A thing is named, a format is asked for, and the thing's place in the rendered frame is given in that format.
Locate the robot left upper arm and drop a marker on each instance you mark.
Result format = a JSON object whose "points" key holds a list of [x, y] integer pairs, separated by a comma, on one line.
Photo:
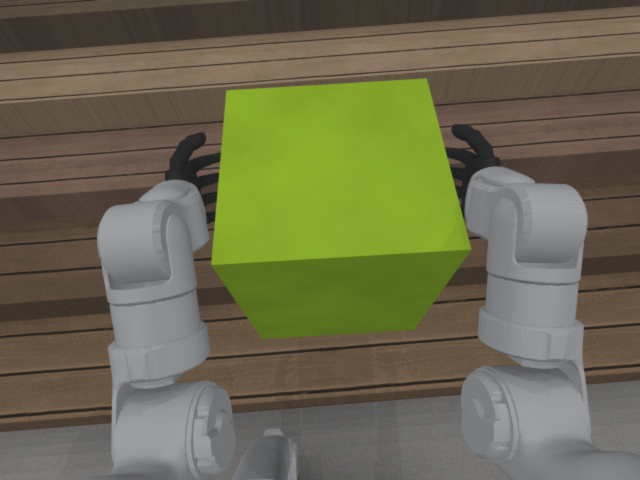
{"points": [[182, 431]]}

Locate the right robot hand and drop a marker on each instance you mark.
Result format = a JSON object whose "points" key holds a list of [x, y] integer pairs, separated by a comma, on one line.
{"points": [[483, 158]]}

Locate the left robot forearm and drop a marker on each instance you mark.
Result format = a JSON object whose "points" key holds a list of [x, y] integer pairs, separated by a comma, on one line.
{"points": [[146, 251]]}

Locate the right robot forearm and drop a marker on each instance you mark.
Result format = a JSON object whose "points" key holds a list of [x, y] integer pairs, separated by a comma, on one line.
{"points": [[535, 235]]}

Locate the robot left thigh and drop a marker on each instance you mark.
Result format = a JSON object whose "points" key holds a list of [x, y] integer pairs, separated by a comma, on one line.
{"points": [[272, 457]]}

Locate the left robot hand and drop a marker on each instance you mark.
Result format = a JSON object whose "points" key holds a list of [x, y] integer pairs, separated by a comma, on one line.
{"points": [[180, 169]]}

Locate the carton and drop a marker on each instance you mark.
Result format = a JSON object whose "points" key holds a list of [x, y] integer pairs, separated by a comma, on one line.
{"points": [[336, 208]]}

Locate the robot left shin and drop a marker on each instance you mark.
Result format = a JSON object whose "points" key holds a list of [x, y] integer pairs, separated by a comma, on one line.
{"points": [[273, 431]]}

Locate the robot right upper arm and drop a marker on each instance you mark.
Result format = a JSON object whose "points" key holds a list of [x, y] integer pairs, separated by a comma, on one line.
{"points": [[533, 424]]}

